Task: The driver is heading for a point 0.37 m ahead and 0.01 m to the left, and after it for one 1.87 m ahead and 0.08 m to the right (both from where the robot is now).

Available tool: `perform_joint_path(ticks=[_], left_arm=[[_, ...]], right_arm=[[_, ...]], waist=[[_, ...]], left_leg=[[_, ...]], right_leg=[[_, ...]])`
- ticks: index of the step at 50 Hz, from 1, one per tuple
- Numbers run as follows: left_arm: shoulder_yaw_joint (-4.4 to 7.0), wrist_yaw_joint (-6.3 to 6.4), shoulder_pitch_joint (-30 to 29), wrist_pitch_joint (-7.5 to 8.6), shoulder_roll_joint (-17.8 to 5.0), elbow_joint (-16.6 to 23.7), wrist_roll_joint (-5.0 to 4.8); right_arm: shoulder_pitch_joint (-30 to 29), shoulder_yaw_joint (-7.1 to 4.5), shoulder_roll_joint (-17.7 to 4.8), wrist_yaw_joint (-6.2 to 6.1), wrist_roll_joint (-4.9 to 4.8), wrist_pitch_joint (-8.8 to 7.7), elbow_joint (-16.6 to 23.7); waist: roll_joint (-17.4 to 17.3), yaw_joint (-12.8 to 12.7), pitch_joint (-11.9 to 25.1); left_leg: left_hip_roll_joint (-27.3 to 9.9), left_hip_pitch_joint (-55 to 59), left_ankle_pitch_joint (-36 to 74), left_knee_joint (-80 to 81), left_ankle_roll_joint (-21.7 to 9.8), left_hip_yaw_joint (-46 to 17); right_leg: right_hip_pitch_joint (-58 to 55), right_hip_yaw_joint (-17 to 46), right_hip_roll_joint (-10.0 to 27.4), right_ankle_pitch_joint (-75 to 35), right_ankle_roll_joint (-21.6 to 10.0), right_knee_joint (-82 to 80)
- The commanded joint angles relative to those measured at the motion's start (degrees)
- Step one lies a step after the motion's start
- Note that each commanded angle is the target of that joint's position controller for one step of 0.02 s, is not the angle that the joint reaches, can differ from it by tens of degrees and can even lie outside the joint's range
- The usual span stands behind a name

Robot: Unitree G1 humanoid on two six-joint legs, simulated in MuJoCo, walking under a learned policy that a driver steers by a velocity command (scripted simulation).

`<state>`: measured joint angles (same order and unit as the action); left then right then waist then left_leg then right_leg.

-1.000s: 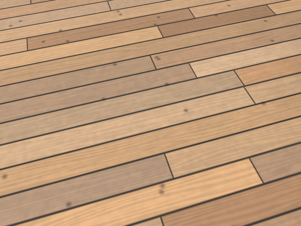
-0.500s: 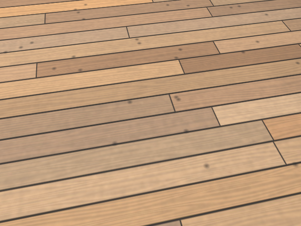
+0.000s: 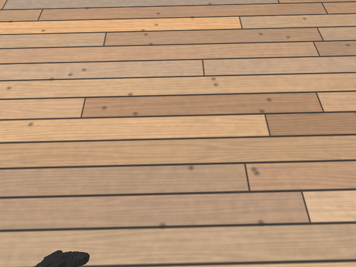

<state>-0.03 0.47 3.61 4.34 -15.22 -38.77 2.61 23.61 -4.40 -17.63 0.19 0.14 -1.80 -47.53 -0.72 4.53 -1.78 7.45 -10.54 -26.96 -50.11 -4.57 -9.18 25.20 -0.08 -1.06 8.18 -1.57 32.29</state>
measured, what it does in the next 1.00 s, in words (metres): walks ahead: left foot, then right foot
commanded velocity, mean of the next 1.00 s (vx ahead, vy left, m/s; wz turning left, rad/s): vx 0.24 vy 0.00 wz -0.05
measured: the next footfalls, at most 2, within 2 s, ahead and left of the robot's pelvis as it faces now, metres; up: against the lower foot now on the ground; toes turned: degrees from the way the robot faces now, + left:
left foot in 0.42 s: +0.34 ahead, +0.14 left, +0.00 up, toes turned +12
right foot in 0.88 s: +0.32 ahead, -0.07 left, +0.00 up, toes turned -8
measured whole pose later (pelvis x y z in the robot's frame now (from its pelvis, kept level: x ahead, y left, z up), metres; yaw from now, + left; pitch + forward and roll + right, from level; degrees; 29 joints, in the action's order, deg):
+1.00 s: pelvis +0.27 +0.01 +0.01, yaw -8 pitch +0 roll +2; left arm 3.5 0.0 13.3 -2.3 -14.3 -44.6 1.0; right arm 10.7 -3.5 -15.6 -1.6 1.2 3.1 -46.8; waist -2.3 0.2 -2.5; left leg -2.1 -26.3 -25.6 -55.4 1.2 3.4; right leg 16.6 -0.9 -1.9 14.8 -4.1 31.2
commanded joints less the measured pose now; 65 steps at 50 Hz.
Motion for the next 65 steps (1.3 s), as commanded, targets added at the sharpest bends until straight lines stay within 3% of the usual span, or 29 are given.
perform_joint_path(ticks=[1,4,7,11,13,16,18,20,21,22,23,24,26,27,28,31,35,39,42,43,44,45,46,47,49,51,54,60,65], left_arm=[[3.2,0.52,11.5,-0.66,-7.0,0.2,-0.56],[2.73,0.38,11.4,0.36,-5.4,-1.6,-0.79],[3.28,-0.2,13.3,1.68,-6.1,-3.1,-1.59],[3.48,-0.66,15.9,1.81,-6.0,-5.4,-1.36],[3.51,-0.97,16.4,1.79,-6.1,-6.4,-1.42],[3.52,-0.84,18.5,1.34,-6.8,-8.4,-1.8],[3.46,-0.73,20.8,0.75,-7.4,-10.7,-2.12],[3.55,-0.43,20.4,0.12,-8.3,-11.8,-2.69],[3.14,-0.37,21.1,0.2,-7.2,-11.7,-3.22],[1.92,-0.29,22.9,0.45,-3.0,-9.1,-3.46],[1.41,0.23,30.2,-0.83,-0.7,-10.8,-5.48],[2.95,0.9,26.3,-2.19,-5.2,-11.9,-4.13],[3.23,0.76,20.7,-2.87,-4.1,-11.0,-2.72],[3.48,0.53,20.7,-3.7,-3.7,-11.4,-1.78],[3.64,0.2,22.1,-4.63,-3.0,-12.0,-1.09],[4.12,-0.23,22.3,-6.08,-1.5,-11.4,-1.44],[4.06,-1.03,15.7,-7.49,-1.0,-8.4,-0.91],[4.07,-1.9,11.8,-7.89,-1.9,-5.6,-0.94],[4.2,-2.03,11.6,-7.5,-2.2,-4.2,-1.25],[4.25,-1.94,12.8,-6.96,-2.2,-4.4,-1.22],[4.68,-1.62,14.3,-6.19,-3.9,-4.8,-0.99],[5.83,-0.82,14.5,-5.39,-10.1,-3.8,-0.55],[7.47,-0.4,16.7,-5.56,-15.3,-3.9,-1.08],[7.09,-0.13,17.5,-5.82,-12.6,-4.5,-1.38],[6.09,0.09,10.0,-6.38,-9.3,-3.0,-1.77],[5.57,0.01,7.6,-6.28,-7.4,-1.7,-2.39],[5.93,-0.22,10.2,-5.74,-8.3,-2.1,-2.56],[6.59,-0.1,12.5,-6.12,-9.9,-2.2,-1.79],[5.55,-0.3,9.2,-6.15,-7.9,-2.2,-0.97]], right_arm=[[-1.2,-0.58,-5.5,0.45,1.18,-0.28,4.7],[-3.3,-0.34,-3.7,1.97,2.2,1.26,5.2],[-6.9,-0.06,-2.8,2.89,2.02,2.0,7.0],[-13.9,0.81,-1.2,3.46,2.0,1.77,9.4],[-17.2,1.59,-0.1,3.69,1.93,1.38,10.1],[-21.4,2.53,1.2,3.7,2.18,0.65,11.0],[-20.5,2.68,1.0,2.99,2.49,-0.02,10.4],[-11.7,2.24,-0.5,1.89,3.31,-1.16,6.7],[-5.7,1.69,-2.9,1.23,4.37,-2.02,4.4],[1.2,0.8,-7.8,0.42,5.34,-2.42,3.7],[0.8,0.02,-9.7,-0.07,2.02,-1.88,4.1],[-0.8,0.03,-7.6,-0.41,-0.19,-1.07,4.4],[-10.2,1.95,-2.0,-1.09,0.13,-0.75,5.0],[-12.5,2.32,-0.8,-1.57,-0.02,-0.62,5.1],[-12.9,2.36,-0.6,-1.86,0.15,-0.57,5.0],[-14.1,1.76,-1.6,-2.03,0.81,-1.02,4.9],[-14.0,1.45,-1.4,-2.37,1.37,-0.22,4.0],[-12.0,0.39,-3.8,-2.08,1.62,1.03,3.1],[-12.5,-0.43,-5.6,-1.97,1.28,1.98,2.9],[-12.5,-0.64,-5.8,-1.97,1.12,2.36,2.7],[-10.3,-0.69,-4.8,-1.8,1.58,2.9,2.0],[-7.5,0.09,-0.8,-1.27,1.96,3.58,3.0],[-13.8,0.43,-1.0,-2.1,1.34,4.54,6.2],[-15.0,0.26,-2.1,-2.29,1.41,5.13,5.9],[-13.1,-0.01,-2.2,-1.88,0.53,4.44,4.5],[-11.3,-0.49,-3.3,-1.5,1.77,4.13,3.3],[-12.0,-0.34,-2.2,-1.41,1.18,4.46,4.0],[-14.9,0.0,-2.3,-2.03,0.83,4.57,5.8],[-11.8,0.61,-1.6,-2.23,0.16,4.03,4.8]], waist=[[2.8,-6.4,5.4],[7.1,-4.6,1.2],[6.5,-4.2,1.4],[5.6,-5.2,-0.4],[5.9,-5.7,-1.1],[6.0,-6.7,-2.1],[7.0,-6.3,-0.6],[6.4,-2.2,3.4],[3.8,0.1,7.8],[-6.2,1.1,17.1],[-13.1,-0.4,28.7],[-4.8,0.2,25.3],[-4.4,-3.7,9.1],[-5.3,-5.3,5.7],[-5.8,-6.2,5.3],[-5.1,-8.0,6.5],[-7.7,-6.6,3.6],[-6.9,-4.8,4.3],[-6.1,-5.2,4.2],[-4.4,-6.0,4.3],[1.4,-6.2,3.7],[17.6,-4.6,3.0],[19.6,-7.8,-0.1],[10.6,-7.3,-0.1],[7.3,-3.9,0.3],[7.3,-3.5,3.6],[5.1,-4.4,5.0],[7.1,-6.7,4.0],[7.8,-5.9,6.0]], left_leg=[[-6.4,-26.4,3.9,-19.0,0.4,2.9],[-9.4,-23.6,7.8,-15.6,1.8,4.8],[-10.1,-26.4,11.9,-14.9,2.6,5.3],[-10.0,-29.3,18.8,-6.2,3.5,5.8],[-9.6,-26.2,22.9,2.2,3.3,7.6],[-7.9,-19.2,23.9,12.6,2.4,12.3],[-6.6,-15.0,22.4,16.4,1.0,13.0],[-4.7,-4.4,26.1,24.4,-1.0,13.0],[-8.4,7.2,37.4,26.3,-1.9,10.9],[-25.9,24.4,69.7,19.0,-5.4,-3.0],[-36.7,32.5,86.9,18.2,-14.2,-14.3],[-32.2,25.2,79.6,20.6,-12.5,-7.9],[-26.8,10.6,64.0,27.8,-8.2,-0.1],[-24.8,4.9,59.6,30.4,-6.8,3.2],[-23.7,0.4,58.1,31.8,-6.3,6.0],[-23.7,-3.9,51.4,33.6,-7.9,10.1],[-23.5,-6.0,29.7,35.8,-7.5,12.4],[-26.2,-4.3,23.0,33.8,-7.8,11.8],[-27.3,-3.8,21.0,29.5,-5.7,12.2],[-26.2,-5.1,18.7,25.9,-3.4,13.8],[-23.5,-7.5,13.4,19.0,0.3,16.3],[-16.0,-16.4,-2.5,3.0,5.1,22.0],[-7.4,-24.2,-10.8,-5.1,6.4,15.2],[-9.3,-24.7,-7.1,-10.3,6.6,10.3],[-9.8,-23.7,2.1,-10.2,6.1,7.9],[-8.8,-22.3,5.5,-12.5,6.3,8.4],[-8.5,-22.9,6.1,-10.7,7.2,7.5],[-7.4,-21.4,3.8,-0.7,7.3,6.4],[-6.6,-9.6,3.0,8.0,5.2,8.5]], right_leg=[[-26.1,29.6,21.7,17.3,-8.8,-17.2],[-18.5,14.0,15.9,0.6,-6.4,-20.4],[-19.3,8.1,16.2,-8.4,-7.5,-22.1],[-20.1,1.3,14.7,-13.0,-7.8,-23.8],[-19.3,-2.2,13.2,-14.0,-7.1,-23.9],[-19.4,-5.6,13.1,-28.2,-6.0,-20.6],[-22.5,-4.4,13.5,-37.9,-5.4,-16.1],[-24.1,-3.9,11.3,-42.6,-3.7,-5.2],[-18.7,-4.5,9.0,-33.8,-2.2,3.4],[-6.5,-6.1,5.6,-1.3,-0.5,19.4],[0.2,-0.2,-1.8,31.7,0.1,34.5],[0.6,5.0,0.2,28.6,-0.2,36.2],[3.9,2.8,3.1,21.8,0.4,32.9],[2.0,2.1,3.8,18.7,1.1,31.1],[-1.7,1.0,3.3,16.3,1.7,31.8],[-3.4,-0.2,2.5,13.7,2.6,32.3],[-1.8,-1.3,4.2,9.6,2.2,21.7],[-4.3,-3.3,3.6,12.3,1.0,14.3],[-8.2,-4.6,2.7,12.9,-0.7,6.3],[-12.0,-4.8,1.7,9.6,-1.6,0.3],[-15.0,-0.1,2.8,6.0,-2.5,-7.6],[-17.8,19.6,17.2,-5.3,-5.6,-16.0],[-14.0,29.6,23.5,-16.5,-14.1,-17.4],[-14.6,24.9,20.8,-15.8,-14.9,-16.4],[-14.3,17.4,13.7,-11.4,-11.6,-15.7],[-16.8,14.9,11.2,-17.6,-11.1,-14.3],[-19.8,16.4,11.2,-18.0,-11.6,-13.7],[-19.8,22.6,11.2,-9.2,-12.9,-13.9],[-14.9,21.3,10.4,-12.2,-11.4,-12.6]])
